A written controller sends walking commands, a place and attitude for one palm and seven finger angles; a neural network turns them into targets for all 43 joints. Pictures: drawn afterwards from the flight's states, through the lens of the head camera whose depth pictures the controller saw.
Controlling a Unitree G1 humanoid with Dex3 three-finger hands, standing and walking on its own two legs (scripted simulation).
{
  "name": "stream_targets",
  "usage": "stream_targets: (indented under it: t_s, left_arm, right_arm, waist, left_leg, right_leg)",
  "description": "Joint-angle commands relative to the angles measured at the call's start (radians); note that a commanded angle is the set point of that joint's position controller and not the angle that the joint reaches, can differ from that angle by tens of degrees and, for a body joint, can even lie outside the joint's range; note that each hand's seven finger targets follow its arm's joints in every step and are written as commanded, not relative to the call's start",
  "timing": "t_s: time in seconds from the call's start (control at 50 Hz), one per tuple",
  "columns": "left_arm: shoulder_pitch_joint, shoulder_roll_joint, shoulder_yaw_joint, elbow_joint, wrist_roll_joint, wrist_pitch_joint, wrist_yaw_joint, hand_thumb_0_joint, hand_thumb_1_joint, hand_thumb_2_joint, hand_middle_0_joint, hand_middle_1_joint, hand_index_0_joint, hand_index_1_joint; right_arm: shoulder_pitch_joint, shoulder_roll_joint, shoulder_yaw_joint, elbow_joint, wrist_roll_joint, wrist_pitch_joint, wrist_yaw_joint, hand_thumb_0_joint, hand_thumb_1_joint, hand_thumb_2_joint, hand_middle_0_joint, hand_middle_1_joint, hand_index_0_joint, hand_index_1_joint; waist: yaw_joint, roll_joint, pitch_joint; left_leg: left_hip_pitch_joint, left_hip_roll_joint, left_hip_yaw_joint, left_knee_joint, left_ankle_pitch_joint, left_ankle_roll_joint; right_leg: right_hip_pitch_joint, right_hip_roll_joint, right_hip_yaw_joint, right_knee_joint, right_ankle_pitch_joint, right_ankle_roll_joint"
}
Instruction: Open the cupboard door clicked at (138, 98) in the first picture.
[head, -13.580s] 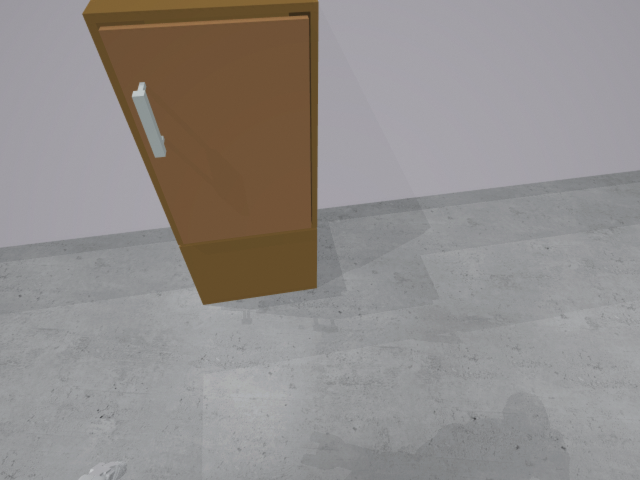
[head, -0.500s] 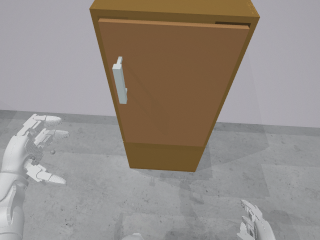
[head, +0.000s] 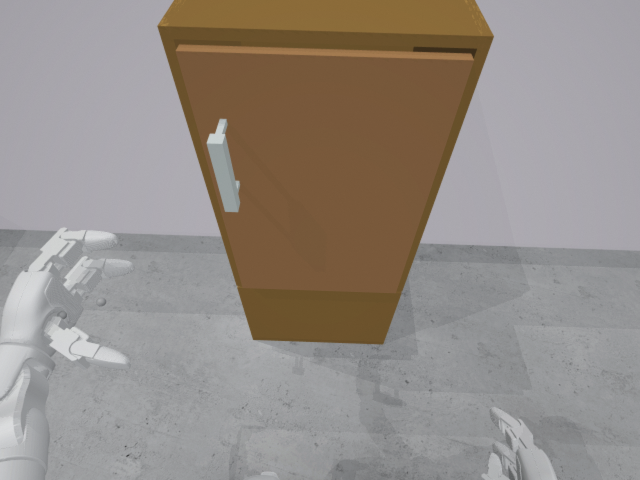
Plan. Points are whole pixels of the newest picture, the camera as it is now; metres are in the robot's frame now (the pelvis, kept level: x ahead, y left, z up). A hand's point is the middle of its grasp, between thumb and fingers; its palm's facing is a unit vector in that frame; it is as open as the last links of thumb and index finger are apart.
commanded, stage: raise the hand with hooked fingers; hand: left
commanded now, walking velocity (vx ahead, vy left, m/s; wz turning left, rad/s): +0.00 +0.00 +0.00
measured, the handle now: (227, 167) +0.55 +0.18 +0.06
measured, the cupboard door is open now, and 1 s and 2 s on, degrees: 0 0 0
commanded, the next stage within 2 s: move the hooked fingers beside the handle in 0.06 s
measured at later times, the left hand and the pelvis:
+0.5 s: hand (125, 270) +0.33 +0.26 +0.08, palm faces +0.02 -1.00 -0.02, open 14.0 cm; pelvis +0.00 +0.00 +0.00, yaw +0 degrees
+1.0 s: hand (151, 231) +0.40 +0.25 +0.07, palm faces +0.02 -1.00 -0.01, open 14.0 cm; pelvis +0.00 +0.01 -0.01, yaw -1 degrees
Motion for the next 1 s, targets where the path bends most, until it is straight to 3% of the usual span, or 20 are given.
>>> stream_targets:
  t_s: [0.0, 0.04, 0.14, 0.2, 0.24, 0.26, 0.3, 0.36, 0.4, 0.46, 0.5, 0.6, 0.68, 0.72, 0.76, 0.8, 0.86, 0.9, 0.98]
  left_arm:
    - [-0.214, 0.265, 0.086, -0.179, -0.029, -0.053, -0.011, 0.000, -0.500, 0.300, -0.300, -1.200, -0.300, -1.200]
    - [-0.217, 0.271, 0.093, -0.187, -0.027, -0.053, -0.013, 0.000, -0.500, 0.300, -0.300, -1.200, -0.300, -1.200]
    - [-0.209, 0.255, 0.085, -0.167, -0.029, -0.054, -0.012, 0.000, -0.500, 0.300, -0.300, -1.200, -0.300, -1.200]
    - [-0.347, 0.270, 0.068, -0.159, -0.019, -0.059, -0.007, 0.000, -0.500, 0.300, -0.300, -1.200, -0.300, -1.200]
    - [-0.394, 0.244, 0.035, -0.146, -0.008, -0.064, -0.006, 0.000, -0.500, 0.300, -0.300, -1.200, -0.300, -1.200]
    - [-0.396, 0.258, 0.046, -0.146, -0.002, -0.069, 0.000, 0.000, -0.500, 0.300, -0.300, -1.200, -0.300, -1.200]
    - [-0.413, 0.278, 0.053, -0.105, 0.001, -0.066, 0.005, 0.000, -0.500, 0.300, -0.300, -1.200, -0.300, -1.200]
    - [-0.448, 0.281, 0.050, -0.062, 0.018, -0.064, 0.011, 0.000, -0.500, 0.300, -0.300, -1.200, -0.300, -1.200]
    - [-0.467, 0.312, 0.072, -0.048, 0.021, -0.066, 0.019, 0.000, -0.500, 0.300, -0.300, -1.200, -0.300, -1.200]
    - [-0.471, 0.291, 0.063, -0.035, 0.027, -0.070, 0.029, 0.000, -0.500, 0.300, -0.300, -1.200, -0.300, -1.200]
    - [-0.489, 0.305, 0.068, 0.006, 0.030, -0.070, 0.032, 0.000, -0.500, 0.300, -0.300, -1.200, -0.300, -1.200]
    - [-0.558, 0.312, 0.065, 0.054, 0.040, -0.078, 0.035, 0.000, -0.500, 0.300, -0.300, -1.200, -0.300, -1.200]
    - [-0.609, 0.295, 0.043, 0.069, 0.055, -0.099, 0.040, 0.000, -0.500, 0.300, -0.300, -1.200, -0.300, -1.200]
    - [-0.618, 0.308, 0.052, 0.069, 0.054, -0.107, 0.041, 0.000, -0.500, 0.300, -0.300, -1.200, -0.300, -1.200]
    - [-0.664, 0.292, 0.028, 0.111, 0.067, -0.103, 0.048, 0.000, -0.500, 0.300, -0.300, -1.200, -0.300, -1.200]
    - [-0.685, 0.321, 0.051, 0.147, 0.069, -0.104, 0.058, 0.000, -0.500, 0.300, -0.300, -1.200, -0.300, -1.200]
    - [-0.708, 0.332, 0.055, 0.143, 0.086, -0.114, 0.070, 0.000, -0.500, 0.300, -0.300, -1.200, -0.300, -1.200]
    - [-0.727, 0.361, 0.080, 0.170, 0.086, -0.121, 0.074, 0.000, -0.500, 0.300, -0.300, -1.200, -0.300, -1.200]
    - [-0.770, 0.360, 0.067, 0.228, 0.101, -0.130, 0.070, 0.000, -0.500, 0.300, -0.300, -1.200, -0.300, -1.200]
  right_arm:
    - [-0.033, -0.146, -0.060, -0.136, 0.005, -0.051, -0.012, 0.000, -0.900, -0.900, 0.200, 0.300, 0.200, 0.300]
    - [-0.035, -0.142, -0.060, -0.137, 0.005, -0.051, -0.013, 0.000, -0.900, -0.900, 0.200, 0.300, 0.200, 0.300]
    - [-0.035, -0.141, -0.058, -0.133, 0.006, -0.050, -0.010, 0.000, -0.900, -0.900, 0.200, 0.300, 0.200, 0.300]
    - [-0.033, -0.147, -0.056, -0.121, 0.005, -0.046, -0.017, 0.000, -0.900, -0.900, 0.200, 0.300, 0.200, 0.300]
    - [-0.030, -0.142, -0.056, -0.117, 0.007, -0.049, -0.021, 0.000, -0.900, -0.900, 0.200, 0.300, 0.200, 0.300]
    - [-0.023, -0.142, -0.058, -0.111, 0.006, -0.049, -0.022, 0.000, -0.900, -0.900, 0.200, 0.300, 0.200, 0.300]
    - [-0.015, -0.150, -0.058, -0.106, 0.003, -0.044, -0.022, 0.000, -0.900, -0.900, 0.200, 0.300, 0.200, 0.300]
    - [-0.014, -0.146, -0.057, -0.101, 0.006, -0.034, -0.020, 0.000, -0.900, -0.900, 0.200, 0.300, 0.200, 0.300]
    - [-0.006, -0.152, -0.058, -0.104, 0.002, -0.026, -0.018, 0.000, -0.900, -0.900, 0.200, 0.300, 0.200, 0.300]
    - [0.003, -0.144, -0.059, -0.110, 0.002, -0.016, -0.011, 0.000, -0.900, -0.900, 0.200, 0.300, 0.200, 0.300]
    - [0.015, -0.151, -0.059, -0.107, 0.001, -0.006, -0.009, 0.000, -0.900, -0.900, 0.200, 0.300, 0.200, 0.300]
    - [0.036, -0.157, -0.064, -0.106, 0.002, 0.015, -0.005, 0.000, -0.900, -0.900, 0.200, 0.300, 0.200, 0.300]
    - [0.056, -0.153, -0.070, -0.094, 0.002, 0.028, -0.002, 0.000, -0.900, -0.900, 0.200, 0.300, 0.200, 0.300]
    - [0.067, -0.156, -0.072, -0.093, -0.001, 0.035, 0.001, 0.000, -0.900, -0.900, 0.200, 0.300, 0.200, 0.300]
    - [0.073, -0.156, -0.071, -0.082, 0.002, 0.045, 0.002, 0.000, -0.900, -0.900, 0.200, 0.300, 0.200, 0.300]
    - [0.082, -0.164, -0.072, -0.081, -0.001, 0.053, 0.002, 0.000, -0.900, -0.900, 0.200, 0.300, 0.200, 0.300]
    - [0.094, -0.160, -0.075, -0.078, -0.004, 0.064, 0.008, 0.000, -0.900, -0.900, 0.200, 0.300, 0.200, 0.300]
    - [0.105, -0.163, -0.074, -0.075, -0.007, 0.074, 0.009, 0.000, -0.900, -0.900, 0.200, 0.300, 0.200, 0.300]
    - [0.110, -0.162, -0.073, -0.073, -0.004, 0.091, 0.013, 0.000, -0.900, -0.900, 0.200, 0.300, 0.200, 0.300]
  waist:
    - [0.000, 0.028, -0.224]
    - [0.006, 0.060, -0.247]
    - [0.000, 0.030, -0.233]
    - [-0.021, 0.030, -0.214]
    - [-0.027, 0.073, -0.237]
    - [-0.020, 0.081, -0.260]
    - [-0.026, 0.020, -0.261]
    - [-0.019, 0.065, -0.262]
    - [-0.012, 0.050, -0.284]
    - [-0.009, 0.069, -0.309]
    - [-0.014, 0.036, -0.286]
    - [-0.026, 0.027, -0.290]
    - [-0.037, 0.065, -0.318]
    - [-0.031, 0.060, -0.354]
    - [-0.047, 0.063, -0.314]
    - [-0.045, 0.023, -0.312]
    - [-0.039, 0.081, -0.368]
    - [-0.040, 0.046, -0.377]
    - [-0.052, 0.049, -0.347]
  left_leg:
    - [0.099, -0.021, -0.030, -0.115, 0.236, 0.009]
    - [0.105, -0.022, -0.027, -0.115, 0.247, 0.008]
    - [0.097, -0.021, -0.028, -0.114, 0.236, 0.007]
    - [0.088, -0.020, -0.033, -0.108, 0.213, 0.007]
    - [0.112, -0.021, -0.036, -0.113, 0.201, 0.005]
    - [0.128, -0.020, -0.038, -0.111, 0.221, 0.005]
    - [0.109, -0.017, -0.040, -0.104, 0.216, 0.008]
    - [0.100, -0.019, -0.038, -0.111, 0.209, 0.004]
    - [0.101, -0.017, -0.041, -0.107, 0.243, 0.003]
    - [0.108, -0.018, -0.033, -0.106, 0.266, 0.002]
    - [0.086, -0.015, -0.036, -0.102, 0.275, 0.003]
    - [0.063, -0.015, -0.028, -0.097, 0.248, 0.006]
    - [0.092, -0.012, -0.028, -0.093, 0.268, 0.005]
    - [0.106, -0.011, -0.033, -0.085, 0.310, 0.004]
    - [0.092, -0.008, -0.036, -0.088, 0.276, 0.001]
    - [0.071, -0.008, -0.039, -0.086, 0.266, 0.005]
    - [0.101, -0.009, -0.034, -0.077, 0.311, 0.002]
    - [0.084, -0.007, -0.032, -0.067, 0.328, 0.004]
    - [0.052, -0.005, -0.028, -0.068, 0.296, 0.006]
  right_leg:
    - [0.132, 0.013, 0.060, -0.102, 0.230, -0.002]
    - [0.139, 0.009, 0.061, -0.099, 0.245, -0.001]
    - [0.125, 0.011, 0.057, -0.098, 0.236, 0.001]
    - [0.102, 0.011, 0.062, -0.096, 0.207, -0.001]
    - [0.083, 0.010, 0.057, -0.094, 0.191, -0.001]
    - [0.090, 0.009, 0.055, -0.090, 0.207, -0.003]
    - [0.097, 0.012, 0.061, -0.091, 0.206, -0.001]
    - [0.090, 0.007, 0.058, -0.085, 0.199, -0.002]
    - [0.113, 0.010, 0.057, -0.075, 0.231, -0.007]
    - [0.117, 0.009, 0.057, -0.069, 0.262, -0.002]
    - [0.115, 0.014, 0.055, -0.065, 0.273, -0.005]
    - [0.108, 0.015, 0.063, -0.064, 0.257, -0.002]
    - [0.080, 0.018, 0.060, -0.059, 0.266, -0.001]
    - [0.094, 0.021, 0.060, -0.048, 0.300, -0.004]
    - [0.051, 0.021, 0.052, -0.049, 0.263, -0.002]
    - [0.062, 0.024, 0.054, -0.048, 0.255, -0.004]
    - [0.068, 0.021, 0.058, -0.037, 0.291, -0.003]
    - [0.087, 0.025, 0.061, -0.029, 0.317, -0.004]
    - [0.065, 0.025, 0.060, -0.030, 0.298, -0.001]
